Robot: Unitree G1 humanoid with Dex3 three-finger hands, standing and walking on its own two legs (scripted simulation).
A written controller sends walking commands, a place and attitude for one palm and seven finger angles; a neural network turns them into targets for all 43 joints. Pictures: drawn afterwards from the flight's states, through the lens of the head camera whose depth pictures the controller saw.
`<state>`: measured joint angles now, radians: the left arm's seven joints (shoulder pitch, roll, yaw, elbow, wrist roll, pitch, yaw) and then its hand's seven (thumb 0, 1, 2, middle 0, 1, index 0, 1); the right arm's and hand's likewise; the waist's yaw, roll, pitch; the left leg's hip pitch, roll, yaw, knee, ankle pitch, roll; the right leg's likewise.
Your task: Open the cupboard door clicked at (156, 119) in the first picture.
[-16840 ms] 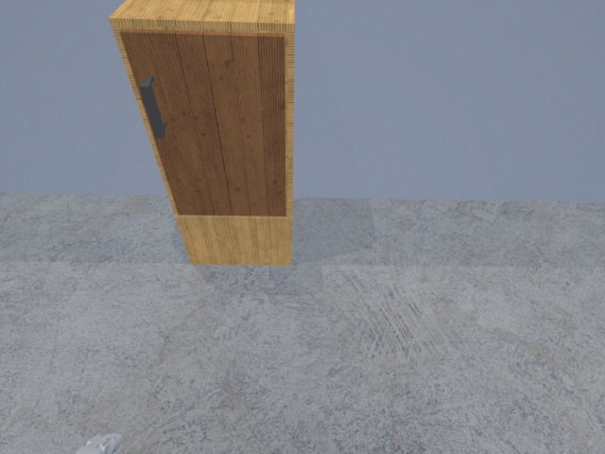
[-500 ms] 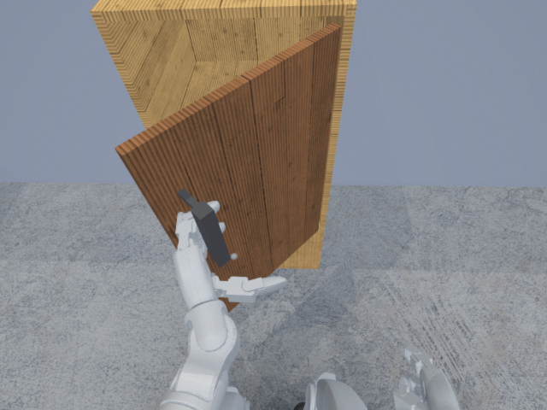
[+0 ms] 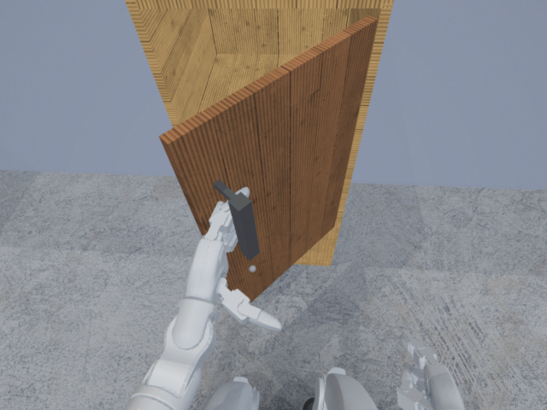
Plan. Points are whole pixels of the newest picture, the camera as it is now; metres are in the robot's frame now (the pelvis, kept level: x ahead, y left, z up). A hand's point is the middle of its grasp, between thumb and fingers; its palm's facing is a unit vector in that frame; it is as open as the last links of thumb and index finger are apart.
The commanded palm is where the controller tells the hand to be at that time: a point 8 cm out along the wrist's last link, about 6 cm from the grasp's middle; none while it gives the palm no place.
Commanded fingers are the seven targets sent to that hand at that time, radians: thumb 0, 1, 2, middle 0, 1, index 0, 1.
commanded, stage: slide the hand sideways off the handle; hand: left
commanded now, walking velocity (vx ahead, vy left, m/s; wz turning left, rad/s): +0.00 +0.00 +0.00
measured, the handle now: (236, 221) +0.38 +0.08 +0.05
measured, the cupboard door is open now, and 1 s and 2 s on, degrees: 48 48 48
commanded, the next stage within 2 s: draw the hand back to the body in 0.98 s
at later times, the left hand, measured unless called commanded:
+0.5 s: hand (230, 287) +0.27 +0.07 +0.05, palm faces -0.09 -1.00 +0.02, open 16.2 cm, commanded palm +0.24 +0.13 +0.05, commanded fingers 0.00 -0.50 0.30 -0.15 -0.30 -0.15 -0.30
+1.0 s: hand (193, 317) +0.23 +0.12 +0.05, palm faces -0.05 -1.00 +0.00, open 16.3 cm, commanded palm +0.20 +0.17 +0.05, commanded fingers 0.00 -0.50 0.30 -0.15 -0.30 -0.15 -0.30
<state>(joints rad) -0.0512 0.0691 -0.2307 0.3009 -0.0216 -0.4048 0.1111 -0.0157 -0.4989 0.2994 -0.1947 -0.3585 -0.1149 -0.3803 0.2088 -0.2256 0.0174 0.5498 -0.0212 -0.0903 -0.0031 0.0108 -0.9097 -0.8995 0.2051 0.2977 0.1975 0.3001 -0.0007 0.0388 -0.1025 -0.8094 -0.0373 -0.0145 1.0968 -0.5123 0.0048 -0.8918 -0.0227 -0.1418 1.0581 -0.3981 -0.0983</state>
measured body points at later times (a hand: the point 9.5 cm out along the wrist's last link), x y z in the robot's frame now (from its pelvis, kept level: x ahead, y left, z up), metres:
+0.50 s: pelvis +0.03 +0.03 +0.00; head +0.09 +0.02 +0.44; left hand +0.27 +0.13 +0.05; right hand +0.20 -0.18 -0.08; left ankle +0.02 +0.12 -0.66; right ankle +0.07 -0.07 -0.66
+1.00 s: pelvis +0.04 +0.02 -0.01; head +0.11 +0.02 +0.43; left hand +0.23 +0.17 +0.05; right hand +0.23 -0.20 -0.09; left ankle +0.02 +0.12 -0.66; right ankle +0.07 -0.07 -0.66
